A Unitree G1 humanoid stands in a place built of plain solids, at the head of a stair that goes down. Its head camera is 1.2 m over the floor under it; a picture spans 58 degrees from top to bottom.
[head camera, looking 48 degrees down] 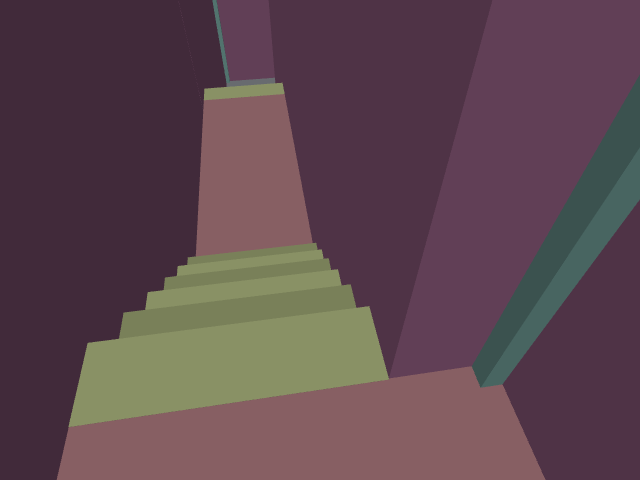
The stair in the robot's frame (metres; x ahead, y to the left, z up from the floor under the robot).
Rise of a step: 0.21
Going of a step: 0.25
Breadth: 0.89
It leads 9 degrees to the left of straight ahead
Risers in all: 6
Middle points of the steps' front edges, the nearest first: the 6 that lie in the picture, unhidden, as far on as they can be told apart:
0.72 0.28 0.00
0.97 0.31 -0.21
1.22 0.35 -0.43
1.46 0.39 -0.64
1.71 0.43 -0.86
1.96 0.46 -1.07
